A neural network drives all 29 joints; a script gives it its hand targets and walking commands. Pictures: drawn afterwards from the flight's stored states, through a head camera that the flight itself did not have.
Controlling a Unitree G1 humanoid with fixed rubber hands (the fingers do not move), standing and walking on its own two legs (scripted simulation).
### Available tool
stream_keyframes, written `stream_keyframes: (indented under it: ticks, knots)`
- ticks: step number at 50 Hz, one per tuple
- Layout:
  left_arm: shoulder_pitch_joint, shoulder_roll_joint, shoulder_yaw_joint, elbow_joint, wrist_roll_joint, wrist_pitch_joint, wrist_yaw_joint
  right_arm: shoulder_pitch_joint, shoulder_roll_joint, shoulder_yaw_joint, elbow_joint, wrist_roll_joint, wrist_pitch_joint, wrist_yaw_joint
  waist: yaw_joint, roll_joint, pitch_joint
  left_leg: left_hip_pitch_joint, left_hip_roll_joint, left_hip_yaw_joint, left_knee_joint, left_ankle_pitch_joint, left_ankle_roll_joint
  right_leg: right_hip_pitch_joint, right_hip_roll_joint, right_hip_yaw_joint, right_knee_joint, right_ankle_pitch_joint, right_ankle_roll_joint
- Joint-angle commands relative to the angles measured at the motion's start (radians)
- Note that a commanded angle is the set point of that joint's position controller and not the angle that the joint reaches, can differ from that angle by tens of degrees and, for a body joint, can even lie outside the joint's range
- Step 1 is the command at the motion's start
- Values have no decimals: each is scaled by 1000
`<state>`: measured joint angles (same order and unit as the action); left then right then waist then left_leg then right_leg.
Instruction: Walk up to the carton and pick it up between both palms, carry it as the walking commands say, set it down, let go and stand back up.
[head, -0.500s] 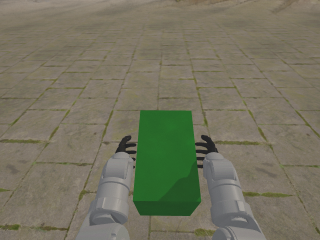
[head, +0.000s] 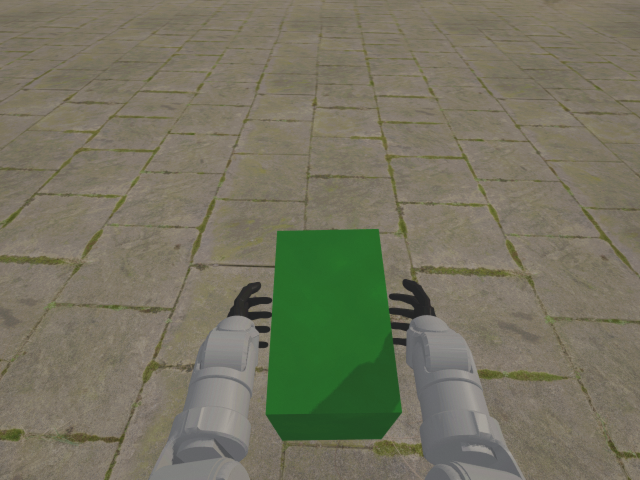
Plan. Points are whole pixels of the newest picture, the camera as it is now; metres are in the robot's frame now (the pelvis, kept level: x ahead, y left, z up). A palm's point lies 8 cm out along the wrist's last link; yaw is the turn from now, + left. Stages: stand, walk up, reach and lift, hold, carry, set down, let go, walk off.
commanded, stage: set down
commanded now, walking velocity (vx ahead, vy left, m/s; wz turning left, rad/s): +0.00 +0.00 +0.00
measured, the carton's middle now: (329, 336) +0.36 -0.01 -0.06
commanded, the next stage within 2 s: none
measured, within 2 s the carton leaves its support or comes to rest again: neither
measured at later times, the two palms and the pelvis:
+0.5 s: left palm (247, 353) +0.32 +0.12 -0.05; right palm (407, 354) +0.31 -0.13 -0.04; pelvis -0.03 +0.02 -0.03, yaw +0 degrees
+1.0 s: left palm (264, 369) +0.35 +0.10 -0.15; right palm (401, 370) +0.34 -0.14 -0.14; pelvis -0.04 +0.00 -0.10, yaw +1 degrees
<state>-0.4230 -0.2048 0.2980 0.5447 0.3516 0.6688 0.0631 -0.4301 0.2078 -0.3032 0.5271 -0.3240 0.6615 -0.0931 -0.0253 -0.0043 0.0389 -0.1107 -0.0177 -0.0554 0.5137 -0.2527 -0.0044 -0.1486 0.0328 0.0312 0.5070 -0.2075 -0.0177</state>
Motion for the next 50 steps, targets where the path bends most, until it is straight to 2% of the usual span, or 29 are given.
stream_keyframes:
  ticks: [1,13,23,34,50]
  knots:
    - [-584,-1026,-391,-24,-231,-108,-241,-513,1054,404,34,236,-72,254,10,-2,-303,-84,-62,-46,-66,67,40,128,22,100,-41,112,1]
    - [-670,-986,-254,170,-128,-263,-203,-591,974,243,214,79,-230,238,-8,8,-311,-222,-67,-51,5,-1,32,-57,46,76,53,31,-19]
    - [-721,-966,-271,213,-95,-420,-165,-636,923,250,252,16,-382,245,-33,20,-463,-363,-79,-49,108,19,23,-213,72,59,167,55,-26]
    - [-759,-937,-351,170,-83,-513,-160,-661,940,321,223,21,-462,250,-16,4,-654,-554,-106,-27,262,13,20,-353,92,38,309,68,-4]
    - [-829,-925,-424,159,-140,-522,-169,-697,973,399,216,73,-466,214,-36,13,-851,-886,-152,-6,516,-35,7,-530,112,45,520,64,32]
